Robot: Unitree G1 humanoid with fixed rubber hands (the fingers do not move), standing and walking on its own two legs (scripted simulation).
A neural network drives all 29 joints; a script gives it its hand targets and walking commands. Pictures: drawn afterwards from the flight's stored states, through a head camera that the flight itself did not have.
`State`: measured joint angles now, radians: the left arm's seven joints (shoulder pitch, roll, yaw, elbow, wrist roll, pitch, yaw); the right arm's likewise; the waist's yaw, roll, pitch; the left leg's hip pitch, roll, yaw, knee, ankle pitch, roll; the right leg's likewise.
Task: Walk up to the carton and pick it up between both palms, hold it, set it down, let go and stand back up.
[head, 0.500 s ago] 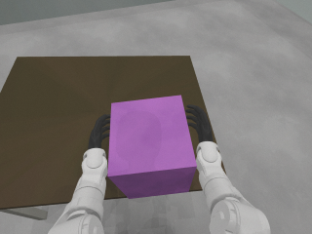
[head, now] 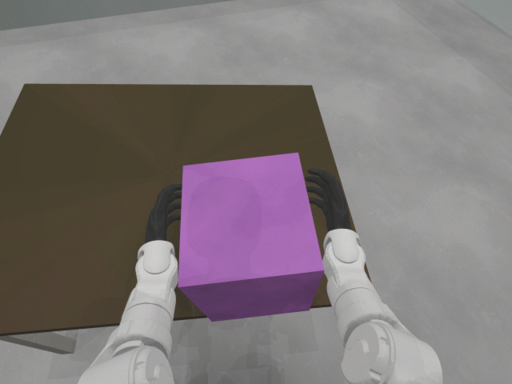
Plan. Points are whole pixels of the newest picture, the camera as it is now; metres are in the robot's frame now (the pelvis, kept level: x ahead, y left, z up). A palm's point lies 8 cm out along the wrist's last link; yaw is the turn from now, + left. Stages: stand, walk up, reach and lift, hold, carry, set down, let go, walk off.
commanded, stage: set down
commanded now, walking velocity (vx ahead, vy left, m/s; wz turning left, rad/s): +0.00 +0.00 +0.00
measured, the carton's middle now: (251, 244) +0.38 +0.02 -0.08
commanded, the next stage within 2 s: none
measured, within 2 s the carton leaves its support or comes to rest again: rests again in 1.26 s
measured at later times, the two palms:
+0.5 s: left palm (161, 233) +0.36 +0.17 -0.02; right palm (336, 221) +0.39 -0.12 +0.01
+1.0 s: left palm (161, 234) +0.36 +0.17 -0.02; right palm (336, 221) +0.39 -0.12 +0.01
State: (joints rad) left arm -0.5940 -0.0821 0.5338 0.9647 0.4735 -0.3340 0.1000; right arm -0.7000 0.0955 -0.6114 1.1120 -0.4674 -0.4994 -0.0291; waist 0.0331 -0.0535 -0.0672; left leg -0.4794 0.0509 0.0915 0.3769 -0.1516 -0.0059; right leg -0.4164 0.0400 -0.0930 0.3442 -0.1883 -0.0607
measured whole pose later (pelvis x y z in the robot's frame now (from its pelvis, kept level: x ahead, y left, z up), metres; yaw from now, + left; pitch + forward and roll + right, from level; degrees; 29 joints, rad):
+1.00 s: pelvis -0.02 +0.01 -0.01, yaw -1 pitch +17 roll +0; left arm -0.64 -0.10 0.60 0.97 0.49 -0.36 0.11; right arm -0.76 0.08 -0.65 1.13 -0.49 -0.46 0.00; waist 0.01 -0.06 -0.12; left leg -0.63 0.05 0.10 0.54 -0.21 0.01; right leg -0.59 0.03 -0.08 0.53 -0.25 -0.05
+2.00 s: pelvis -0.04 +0.00 -0.07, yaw -2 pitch +31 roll +0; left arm -0.86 0.21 0.04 1.33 -0.22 -0.50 0.04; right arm -0.93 -0.32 0.22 1.42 0.45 -0.51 0.02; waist 0.08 -0.01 -0.28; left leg -1.13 0.05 0.03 0.93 -0.32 -0.02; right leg -1.09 0.05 -0.06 0.94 -0.39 -0.07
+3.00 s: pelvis -0.02 +0.00 +0.00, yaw -1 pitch +10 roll +0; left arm -0.68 0.22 0.09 0.95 -0.11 -0.04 0.06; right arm -0.75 -0.36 0.14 1.16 0.43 -0.16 0.06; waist 0.08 -0.05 -0.14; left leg -0.41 0.03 0.02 0.40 -0.16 -0.01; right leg -0.37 0.05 -0.04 0.38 -0.18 -0.05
